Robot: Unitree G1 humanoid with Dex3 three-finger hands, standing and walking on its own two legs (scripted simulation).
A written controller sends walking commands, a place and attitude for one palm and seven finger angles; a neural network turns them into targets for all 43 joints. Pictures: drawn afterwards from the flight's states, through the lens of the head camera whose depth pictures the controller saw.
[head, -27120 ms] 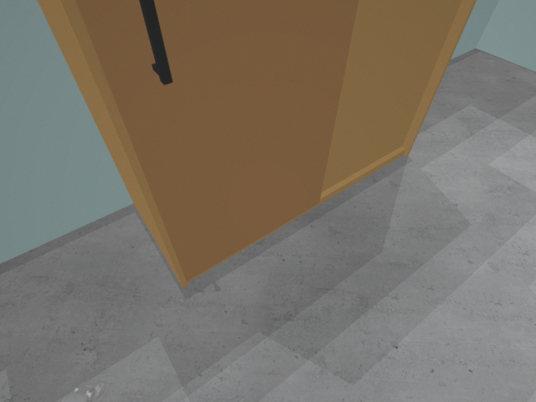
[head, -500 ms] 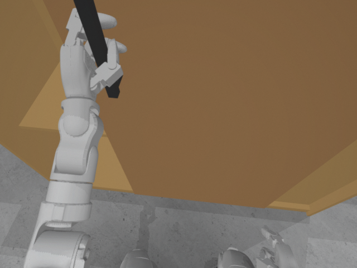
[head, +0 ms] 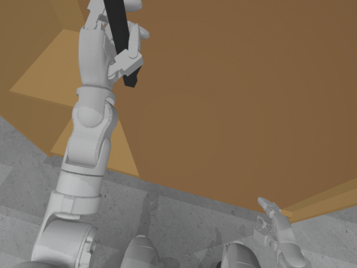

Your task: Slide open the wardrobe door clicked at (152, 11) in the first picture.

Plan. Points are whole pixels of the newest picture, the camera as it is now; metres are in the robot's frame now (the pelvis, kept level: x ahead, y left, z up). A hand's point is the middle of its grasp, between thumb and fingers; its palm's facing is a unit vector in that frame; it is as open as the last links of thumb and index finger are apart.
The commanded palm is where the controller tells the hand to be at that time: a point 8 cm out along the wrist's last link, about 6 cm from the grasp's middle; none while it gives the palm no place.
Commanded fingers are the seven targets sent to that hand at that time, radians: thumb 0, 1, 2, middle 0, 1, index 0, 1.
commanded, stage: step sideways, sliding the door along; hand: left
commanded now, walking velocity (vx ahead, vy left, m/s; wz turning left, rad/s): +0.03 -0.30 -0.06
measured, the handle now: (126, 30) +0.43 +0.19 +0.23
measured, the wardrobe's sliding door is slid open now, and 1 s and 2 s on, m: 0.56 0.59 0.59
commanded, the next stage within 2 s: stop walking and hold the door there in 0.32 s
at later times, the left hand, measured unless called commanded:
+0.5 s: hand (156, 55) +0.40 +0.14 +0.22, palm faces +0.45 -0.89 -0.13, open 5.9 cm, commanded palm +0.36 +0.16 +0.19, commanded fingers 0.00 0.90 0.90 -0.45 -1.40 -0.45 -1.40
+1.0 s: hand (157, 55) +0.40 +0.14 +0.22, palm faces +0.56 -0.82 -0.15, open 5.9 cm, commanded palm +0.35 +0.17 +0.19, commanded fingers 0.00 0.90 0.90 -0.45 -1.40 -0.45 -1.40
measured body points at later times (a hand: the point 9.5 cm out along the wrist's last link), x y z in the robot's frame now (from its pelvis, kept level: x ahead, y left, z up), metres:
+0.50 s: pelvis +0.03 -0.14 +0.00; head +0.12 -0.11 +0.44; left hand +0.37 +0.18 +0.23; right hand +0.24 -0.35 -0.10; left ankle +0.04 +0.06 -0.73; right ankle +0.08 -0.31 -0.68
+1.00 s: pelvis +0.01 -0.18 +0.00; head +0.00 -0.17 +0.45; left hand +0.36 +0.18 +0.23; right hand +0.10 -0.46 -0.09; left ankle +0.06 -0.08 -0.73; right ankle +0.02 -0.31 -0.72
